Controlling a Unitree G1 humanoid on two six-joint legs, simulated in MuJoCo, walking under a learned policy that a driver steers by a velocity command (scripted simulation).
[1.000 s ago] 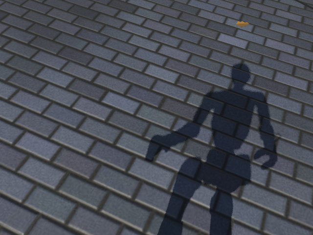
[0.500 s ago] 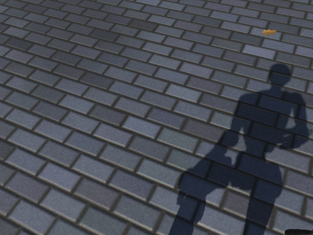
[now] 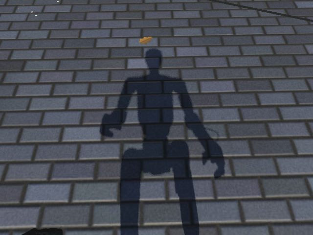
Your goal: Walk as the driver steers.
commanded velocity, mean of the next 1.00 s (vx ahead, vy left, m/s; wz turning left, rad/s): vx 0.50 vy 0.00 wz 0.33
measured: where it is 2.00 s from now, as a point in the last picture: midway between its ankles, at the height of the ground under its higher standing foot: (108, 113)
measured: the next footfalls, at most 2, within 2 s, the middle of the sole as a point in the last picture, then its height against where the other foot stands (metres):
right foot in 0.12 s outside the picture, level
left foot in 0.66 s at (126, 220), level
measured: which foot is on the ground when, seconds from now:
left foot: down 0.00-0.14, up 0.16-0.64, down 0.66-1.00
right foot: up 0.00-0.10, down 0.12-0.68, up 0.70-1.00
